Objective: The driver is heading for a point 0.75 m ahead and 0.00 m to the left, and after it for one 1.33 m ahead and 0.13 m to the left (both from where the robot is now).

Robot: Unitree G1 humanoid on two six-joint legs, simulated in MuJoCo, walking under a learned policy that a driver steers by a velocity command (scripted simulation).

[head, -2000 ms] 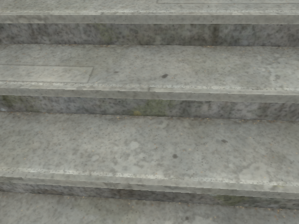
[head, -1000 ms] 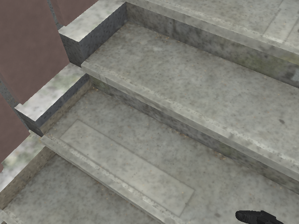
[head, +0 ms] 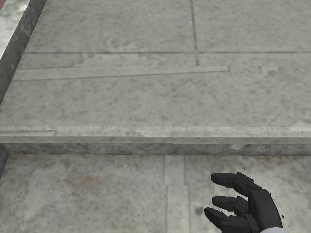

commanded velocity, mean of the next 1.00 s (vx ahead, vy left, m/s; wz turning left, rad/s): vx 0.50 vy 0.00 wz -0.04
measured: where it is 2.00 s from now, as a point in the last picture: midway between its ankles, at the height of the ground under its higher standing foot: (213, 78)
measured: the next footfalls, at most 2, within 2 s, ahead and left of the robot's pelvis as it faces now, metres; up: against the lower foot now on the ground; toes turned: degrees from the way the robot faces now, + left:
right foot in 0.48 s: +0.46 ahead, -0.19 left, +0.16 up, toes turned -17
left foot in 1.02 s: +0.78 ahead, -0.07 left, +0.32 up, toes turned +6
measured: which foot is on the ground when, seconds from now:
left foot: down 0.00-0.48, up 0.50-1.00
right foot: up 0.00-0.46, down 0.48-1.00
